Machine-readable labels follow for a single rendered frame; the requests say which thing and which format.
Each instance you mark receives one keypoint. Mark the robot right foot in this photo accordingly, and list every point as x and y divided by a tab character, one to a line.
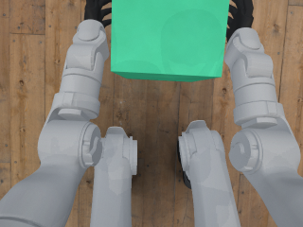
185	178

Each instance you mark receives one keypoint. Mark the right robot thigh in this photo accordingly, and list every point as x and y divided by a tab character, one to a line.
213	198

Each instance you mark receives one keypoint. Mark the right robot forearm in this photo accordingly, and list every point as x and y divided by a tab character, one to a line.
254	88

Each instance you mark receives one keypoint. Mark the robot left upper arm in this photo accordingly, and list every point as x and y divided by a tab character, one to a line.
46	197

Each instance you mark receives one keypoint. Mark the carton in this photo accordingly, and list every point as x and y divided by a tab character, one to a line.
169	40

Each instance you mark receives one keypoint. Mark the robot right upper arm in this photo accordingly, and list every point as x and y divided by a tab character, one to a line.
269	159

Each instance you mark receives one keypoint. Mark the left robot hand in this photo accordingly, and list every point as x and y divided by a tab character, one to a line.
93	11

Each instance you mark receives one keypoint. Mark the right robot hand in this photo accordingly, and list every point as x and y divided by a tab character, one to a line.
242	16

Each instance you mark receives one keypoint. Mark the left robot forearm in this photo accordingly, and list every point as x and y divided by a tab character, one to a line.
82	75

